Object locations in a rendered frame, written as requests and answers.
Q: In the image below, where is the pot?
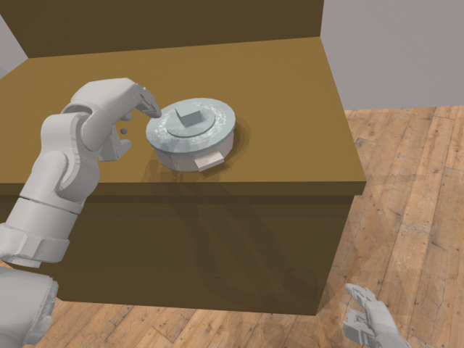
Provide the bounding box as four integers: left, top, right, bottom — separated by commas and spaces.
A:
154, 132, 233, 172

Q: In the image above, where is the table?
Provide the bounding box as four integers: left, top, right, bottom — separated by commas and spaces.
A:
0, 0, 367, 316

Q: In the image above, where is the left robot forearm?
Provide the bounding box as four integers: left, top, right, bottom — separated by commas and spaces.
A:
0, 101, 112, 268

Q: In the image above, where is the right robot forearm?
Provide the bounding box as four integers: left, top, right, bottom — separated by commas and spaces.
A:
374, 332, 411, 348

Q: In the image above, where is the knob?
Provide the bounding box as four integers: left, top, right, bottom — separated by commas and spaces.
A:
175, 101, 202, 125

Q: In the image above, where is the robot left hand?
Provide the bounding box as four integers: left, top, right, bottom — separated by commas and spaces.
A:
70, 78, 162, 162

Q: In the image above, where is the lid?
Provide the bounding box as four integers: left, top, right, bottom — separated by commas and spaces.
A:
146, 98, 236, 156

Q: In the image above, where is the robot left upper arm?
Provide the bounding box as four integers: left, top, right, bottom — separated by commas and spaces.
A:
0, 266, 59, 348

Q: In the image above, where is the robot right hand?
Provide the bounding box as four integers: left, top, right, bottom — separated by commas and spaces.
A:
343, 283, 399, 348

